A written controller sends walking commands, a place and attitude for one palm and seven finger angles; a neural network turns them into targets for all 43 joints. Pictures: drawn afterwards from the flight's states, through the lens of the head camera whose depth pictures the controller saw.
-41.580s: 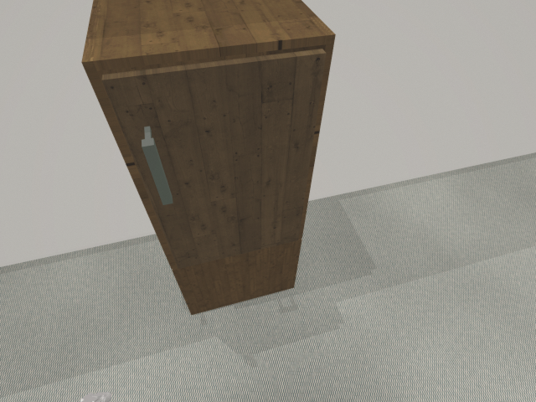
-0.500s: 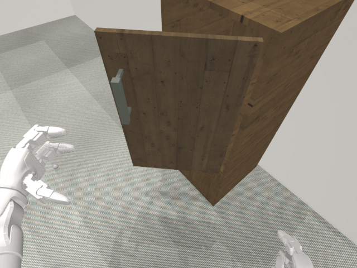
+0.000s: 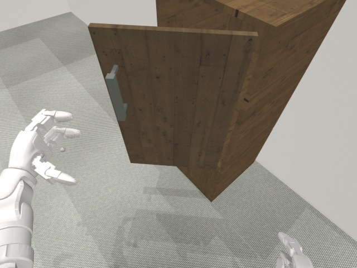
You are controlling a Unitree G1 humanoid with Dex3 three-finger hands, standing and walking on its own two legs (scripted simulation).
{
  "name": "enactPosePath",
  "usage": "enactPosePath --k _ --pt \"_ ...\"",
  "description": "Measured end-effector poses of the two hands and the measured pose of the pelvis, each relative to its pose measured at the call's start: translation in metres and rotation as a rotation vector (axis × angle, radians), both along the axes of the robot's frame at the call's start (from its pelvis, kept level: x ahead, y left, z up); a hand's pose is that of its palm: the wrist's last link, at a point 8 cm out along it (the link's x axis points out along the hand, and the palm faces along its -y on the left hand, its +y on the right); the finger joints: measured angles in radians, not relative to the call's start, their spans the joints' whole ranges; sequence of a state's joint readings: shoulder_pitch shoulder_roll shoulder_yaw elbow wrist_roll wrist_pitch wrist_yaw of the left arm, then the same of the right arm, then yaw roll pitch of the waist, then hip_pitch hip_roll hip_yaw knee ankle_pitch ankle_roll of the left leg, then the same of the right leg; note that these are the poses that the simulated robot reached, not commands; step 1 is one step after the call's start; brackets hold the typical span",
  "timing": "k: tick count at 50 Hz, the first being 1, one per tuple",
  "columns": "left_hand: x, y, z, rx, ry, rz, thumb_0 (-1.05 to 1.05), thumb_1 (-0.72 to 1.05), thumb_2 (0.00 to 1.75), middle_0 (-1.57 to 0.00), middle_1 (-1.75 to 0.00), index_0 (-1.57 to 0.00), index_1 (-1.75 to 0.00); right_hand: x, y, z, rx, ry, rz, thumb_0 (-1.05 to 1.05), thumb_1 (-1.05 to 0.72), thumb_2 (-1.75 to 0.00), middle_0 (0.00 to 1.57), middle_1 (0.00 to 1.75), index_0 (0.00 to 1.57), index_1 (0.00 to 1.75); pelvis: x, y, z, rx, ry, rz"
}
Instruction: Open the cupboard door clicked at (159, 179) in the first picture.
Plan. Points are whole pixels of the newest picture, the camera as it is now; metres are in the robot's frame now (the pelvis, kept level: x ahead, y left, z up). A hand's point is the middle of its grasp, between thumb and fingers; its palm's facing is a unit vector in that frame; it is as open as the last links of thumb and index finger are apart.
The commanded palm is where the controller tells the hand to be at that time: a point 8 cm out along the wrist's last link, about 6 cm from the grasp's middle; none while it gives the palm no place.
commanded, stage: move the hooked fingers beside the handle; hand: left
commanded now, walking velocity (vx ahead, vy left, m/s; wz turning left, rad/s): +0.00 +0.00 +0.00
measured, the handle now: (118, 94) +0.53 +0.19 +0.07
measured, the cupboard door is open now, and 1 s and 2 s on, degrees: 45 45 45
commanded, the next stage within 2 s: none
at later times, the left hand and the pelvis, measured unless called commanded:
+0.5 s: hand (75, 125) +0.39 +0.26 +0.09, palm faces -0.03 -1.00 -0.01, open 14.0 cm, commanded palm +0.37 +0.31 +0.08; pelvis +0.00 +0.00 +0.00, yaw -1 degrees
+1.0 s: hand (83, 111) +0.45 +0.26 +0.08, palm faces -0.05 -1.00 +0.01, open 14.0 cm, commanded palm +0.43 +0.31 +0.08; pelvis +0.00 +0.02 -0.01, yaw -2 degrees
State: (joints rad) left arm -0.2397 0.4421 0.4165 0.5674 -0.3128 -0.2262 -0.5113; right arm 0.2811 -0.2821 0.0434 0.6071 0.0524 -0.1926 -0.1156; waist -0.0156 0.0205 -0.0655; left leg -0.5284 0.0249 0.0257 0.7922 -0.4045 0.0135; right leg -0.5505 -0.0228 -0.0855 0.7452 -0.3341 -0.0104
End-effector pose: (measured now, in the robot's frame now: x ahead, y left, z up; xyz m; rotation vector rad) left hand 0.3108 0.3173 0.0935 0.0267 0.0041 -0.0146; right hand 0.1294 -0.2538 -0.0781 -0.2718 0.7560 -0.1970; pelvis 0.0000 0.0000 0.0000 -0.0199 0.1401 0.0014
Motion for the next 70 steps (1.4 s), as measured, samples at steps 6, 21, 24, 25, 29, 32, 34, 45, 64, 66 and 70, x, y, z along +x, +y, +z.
enactPosePath --k 6,21,24,25,29,32,34,45,64,66,70 --pt "0.013 -0.002 0.0 0.007 0.009 0.007 -0.01 -0.5 0.3 -0.3 -1.2 -0.3 -1.2 -0.016 -0.005 -0.004 0.001 0.043 -0.033 0.01 -0.9 -0.9 0.2 0.3 0.2 0.3 0.001 0.0 0.0 0.002 0.011 -0.008" --pt "0.056 -0.004 -0.002 0.007 -0.001 -0.001 -0.01 -0.5 0.3 -0.3 -1.2 -0.3 -1.2 -0.048 -0.012 -0.015 -0.017 0.183 -0.082 0.01 -0.9 -0.9 0.2 0.3 0.2 0.3 0.0 0.001 -0.003 -0.002 0.048 -0.015" --pt "0.063 -0.006 0.001 -0.005 -0.013 -0.014 -0.01 -0.5 0.3 -0.3 -1.2 -0.3 -1.2 -0.052 -0.012 -0.015 -0.015 0.199 -0.094 0.01 -0.9 -0.9 0.2 0.3 0.2 0.3 0.002 0.003 -0.003 -0.002 0.055 -0.021" --pt "0.065 -0.005 0.0 -0.014 -0.009 -0.014 -0.01 -0.5 0.3 -0.3 -1.2 -0.3 -1.2 -0.054 -0.012 -0.016 -0.014 0.204 -0.097 0.01 -0.9 -0.9 0.2 0.3 0.2 0.3 0.003 0.003 -0.003 -0.002 0.057 -0.023" --pt "0.072 0.001 -0.008 -0.037 0.037 0.002 -0.01 -0.5 0.3 -0.3 -1.2 -0.3 -1.2 -0.058 -0.012 -0.016 -0.017 0.224 -0.105 0.01 -0.9 -0.9 0.2 0.3 0.2 0.3 0.003 0.004 -0.004 -0.003 0.066 -0.024" --pt "0.076 0.006 -0.011 -0.021 0.041 0.01 -0.01 -0.5 0.3 -0.3 -1.2 -0.3 -1.2 -0.061 -0.012 -0.016 -0.024 0.242 -0.108 0.01 -0.9 -0.9 0.2 0.3 0.2 0.3 0.002 0.005 -0.006 -0.005 0.075 -0.027" --pt "0.078 0.008 -0.009 -0.01 0.018 0.008 -0.01 -0.5 0.3 -0.3 -1.2 -0.3 -1.2 -0.064 -0.012 -0.016 -0.029 0.257 -0.11 0.01 -0.9 -0.9 0.2 0.3 0.2 0.3 0.002 0.006 -0.006 -0.008 0.079 -0.027" --pt "0.107 0.002 -0.012 -0.026 0.032 -0.044 -0.01 -0.5 0.3 -0.3 -1.2 -0.3 -1.2 -0.078 -0.005 -0.022 -0.042 0.33 -0.125 0.01 -0.9 -0.9 0.2 0.3 0.2 0.3 -0.001 0.014 -0.012 -0.019 0.113 -0.02" --pt "0.16 -0.005 -0.015 -0.014 0.04 -0.03 -0.01 -0.5 0.3 -0.3 -1.2 -0.3 -1.2 -0.132 0.005 -0.032 -0.031 0.517 -0.192 0.01 -0.9 -0.9 0.2 0.3 0.2 0.3 -0.001 0.02 -0.02 -0.028 0.177 -0.032" --pt "0.165 -0.008 -0.014 -0.013 0.025 -0.032 -0.01 -0.5 0.3 -0.3 -1.2 -0.3 -1.2 -0.137 0.004 -0.032 -0.034 0.539 -0.2 0.01 -0.9 -0.9 0.2 0.3 0.2 0.3 0.0 0.02 -0.021 -0.029 0.185 -0.034" --pt "0.174 -0.013 -0.015 -0.031 0.016 -0.038 -0.01 -0.5 0.3 -0.3 -1.2 -0.3 -1.2 -0.144 0.003 -0.03 -0.033 0.568 -0.221 0.01 -0.9 -0.9 0.2 0.3 0.2 0.3 0.003 0.019 -0.022 -0.028 0.197 -0.041"
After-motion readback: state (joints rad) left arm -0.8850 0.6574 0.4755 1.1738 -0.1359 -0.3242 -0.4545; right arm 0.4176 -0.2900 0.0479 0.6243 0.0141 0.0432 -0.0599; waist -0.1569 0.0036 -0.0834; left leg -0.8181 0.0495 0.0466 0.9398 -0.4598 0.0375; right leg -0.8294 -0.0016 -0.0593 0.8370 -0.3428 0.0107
